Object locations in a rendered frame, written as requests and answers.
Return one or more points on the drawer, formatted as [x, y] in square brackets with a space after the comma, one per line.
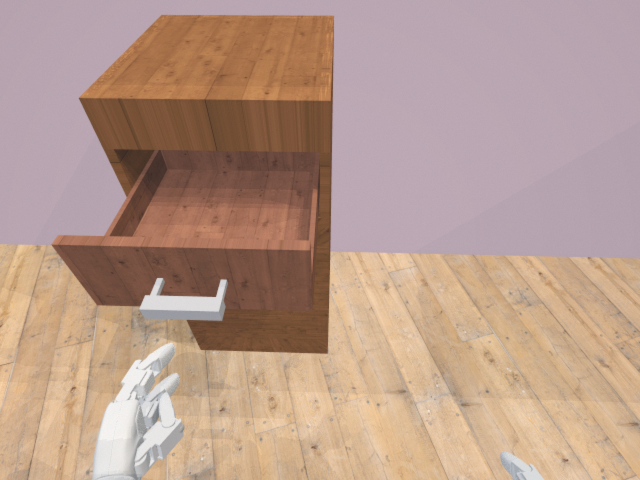
[194, 218]

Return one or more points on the left robot hand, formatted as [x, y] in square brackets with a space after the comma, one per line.
[124, 447]

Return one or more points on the cabinet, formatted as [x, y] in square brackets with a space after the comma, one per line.
[228, 83]

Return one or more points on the right robot hand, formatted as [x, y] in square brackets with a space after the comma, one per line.
[518, 469]

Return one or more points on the handle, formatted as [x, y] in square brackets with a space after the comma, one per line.
[155, 306]

